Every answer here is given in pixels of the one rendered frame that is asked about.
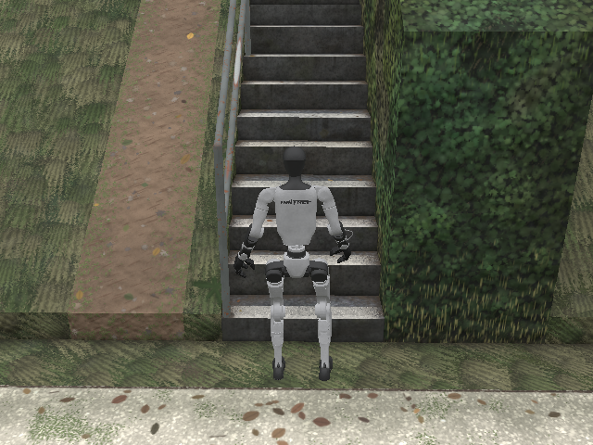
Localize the stairs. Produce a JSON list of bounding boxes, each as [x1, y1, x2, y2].
[[221, 0, 385, 342]]

